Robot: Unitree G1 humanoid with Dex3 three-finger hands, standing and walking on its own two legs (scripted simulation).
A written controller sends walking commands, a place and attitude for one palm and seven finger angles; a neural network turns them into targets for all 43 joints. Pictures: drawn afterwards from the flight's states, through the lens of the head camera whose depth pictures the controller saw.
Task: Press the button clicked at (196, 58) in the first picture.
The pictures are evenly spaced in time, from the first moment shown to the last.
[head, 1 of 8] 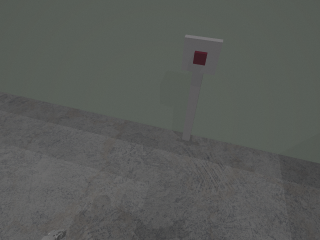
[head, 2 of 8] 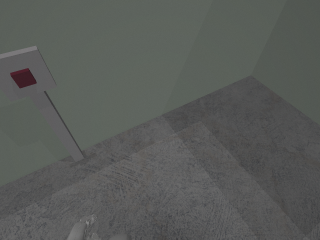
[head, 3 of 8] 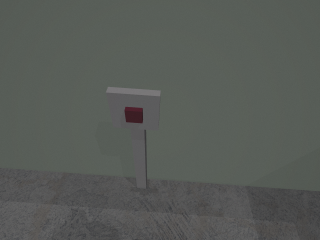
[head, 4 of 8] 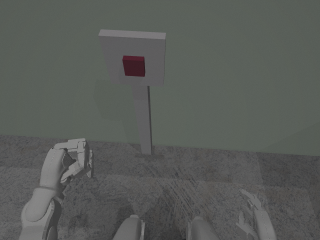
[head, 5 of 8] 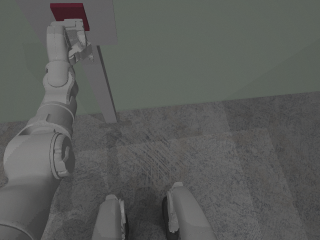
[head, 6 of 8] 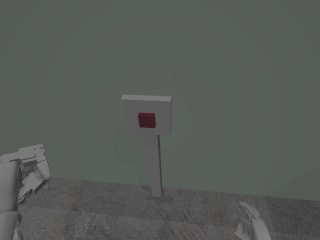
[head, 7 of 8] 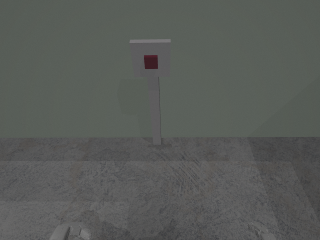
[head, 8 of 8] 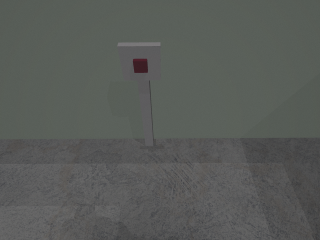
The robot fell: no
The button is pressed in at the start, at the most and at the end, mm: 0 7 0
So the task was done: yes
